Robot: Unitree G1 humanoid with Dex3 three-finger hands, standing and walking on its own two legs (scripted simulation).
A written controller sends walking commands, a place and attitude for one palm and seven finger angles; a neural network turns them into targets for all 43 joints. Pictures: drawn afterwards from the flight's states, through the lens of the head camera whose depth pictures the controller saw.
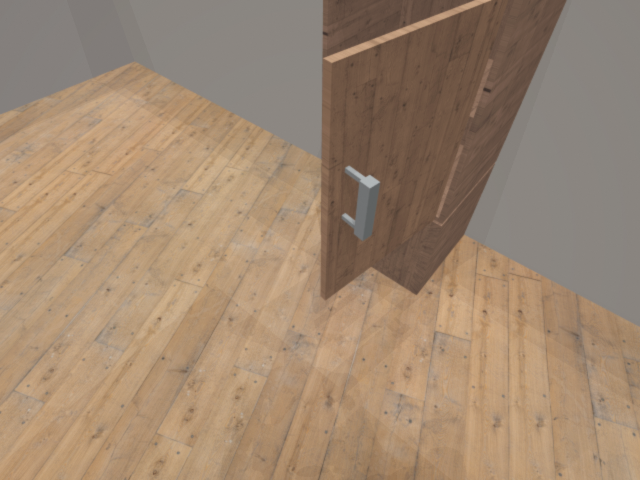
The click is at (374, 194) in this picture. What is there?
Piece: cupboard door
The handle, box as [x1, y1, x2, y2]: [342, 166, 379, 240]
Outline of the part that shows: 347,166 345,168 345,172 359,182 359,189 355,219 352,219 345,213 342,215 342,218 354,229 354,234 363,240 371,234 379,182 370,175 365,177 350,166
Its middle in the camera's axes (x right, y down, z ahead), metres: +0.07 -0.06 +0.71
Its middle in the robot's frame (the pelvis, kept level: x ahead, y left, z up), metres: +0.58 -0.04 -0.02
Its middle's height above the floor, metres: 0.76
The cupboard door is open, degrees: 80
